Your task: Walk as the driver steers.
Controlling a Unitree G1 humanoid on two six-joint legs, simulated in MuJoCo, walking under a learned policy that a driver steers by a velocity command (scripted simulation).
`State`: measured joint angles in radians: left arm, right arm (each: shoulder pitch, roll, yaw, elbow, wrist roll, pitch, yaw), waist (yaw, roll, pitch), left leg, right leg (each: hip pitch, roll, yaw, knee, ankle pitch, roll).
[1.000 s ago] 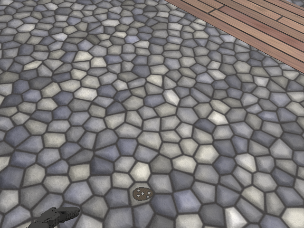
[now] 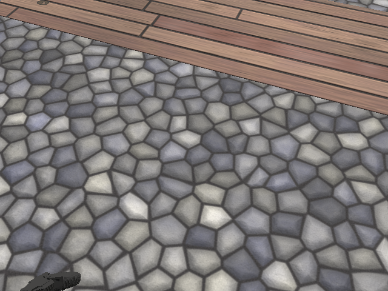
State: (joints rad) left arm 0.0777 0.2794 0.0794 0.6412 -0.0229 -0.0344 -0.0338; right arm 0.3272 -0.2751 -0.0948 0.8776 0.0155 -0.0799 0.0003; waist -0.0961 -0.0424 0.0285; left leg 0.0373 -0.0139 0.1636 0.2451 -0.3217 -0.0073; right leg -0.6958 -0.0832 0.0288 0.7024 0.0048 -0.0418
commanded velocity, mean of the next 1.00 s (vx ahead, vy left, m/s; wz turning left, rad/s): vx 0.50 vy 0.00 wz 0.16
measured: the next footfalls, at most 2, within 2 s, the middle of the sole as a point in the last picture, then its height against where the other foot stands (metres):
right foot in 0.10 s outside the picture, level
left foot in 0.64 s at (166, 262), level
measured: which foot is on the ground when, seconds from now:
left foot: down 0.00-0.10, up 0.12-0.62, down 0.64-1.00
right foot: up 0.00-0.08, down 0.10-0.64, up 0.66-1.00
